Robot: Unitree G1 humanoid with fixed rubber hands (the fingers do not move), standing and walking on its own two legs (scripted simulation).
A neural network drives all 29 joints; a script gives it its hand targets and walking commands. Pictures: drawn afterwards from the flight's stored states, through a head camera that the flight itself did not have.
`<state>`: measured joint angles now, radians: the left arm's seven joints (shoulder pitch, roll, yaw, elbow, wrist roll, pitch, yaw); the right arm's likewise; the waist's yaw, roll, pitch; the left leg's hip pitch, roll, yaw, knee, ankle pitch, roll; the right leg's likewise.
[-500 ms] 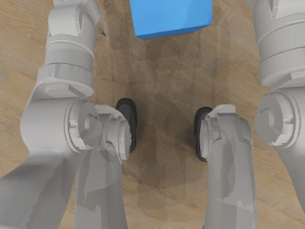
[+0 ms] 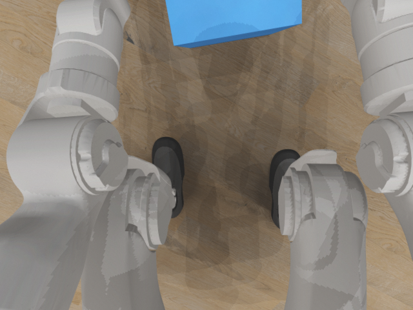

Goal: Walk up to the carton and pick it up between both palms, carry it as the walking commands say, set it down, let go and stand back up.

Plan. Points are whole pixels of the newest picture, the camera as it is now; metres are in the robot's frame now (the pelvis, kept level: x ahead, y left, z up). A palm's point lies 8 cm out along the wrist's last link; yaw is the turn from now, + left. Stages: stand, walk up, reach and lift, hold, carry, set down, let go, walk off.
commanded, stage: reach and lift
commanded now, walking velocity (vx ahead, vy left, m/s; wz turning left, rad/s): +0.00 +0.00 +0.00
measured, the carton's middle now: out of the picture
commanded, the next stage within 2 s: none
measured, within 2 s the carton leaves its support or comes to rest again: leaves its support in 1.52 s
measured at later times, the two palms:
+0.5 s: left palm out of the picture +0.55 +0.15 -0.22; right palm out of the picture +0.57 -0.14 -0.20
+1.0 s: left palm out of the picture +0.56 +0.14 -0.22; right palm out of the picture +0.57 -0.12 -0.21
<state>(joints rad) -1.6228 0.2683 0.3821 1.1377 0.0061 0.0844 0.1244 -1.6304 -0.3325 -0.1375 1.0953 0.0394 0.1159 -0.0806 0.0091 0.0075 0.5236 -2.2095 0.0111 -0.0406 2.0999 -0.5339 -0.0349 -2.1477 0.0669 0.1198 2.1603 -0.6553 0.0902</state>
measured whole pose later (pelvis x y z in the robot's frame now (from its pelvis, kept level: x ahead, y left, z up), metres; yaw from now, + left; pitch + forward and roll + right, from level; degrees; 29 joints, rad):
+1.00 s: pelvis +0.00 +0.00 -0.01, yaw +0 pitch +36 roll +1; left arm -1.63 0.25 0.36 1.11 0.03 0.16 0.05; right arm -1.66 -0.29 -0.18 1.10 0.02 0.17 0.01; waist 0.01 0.01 0.52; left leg -2.21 0.01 -0.05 2.12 -0.54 -0.05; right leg -2.15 0.07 0.12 2.18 -0.66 0.09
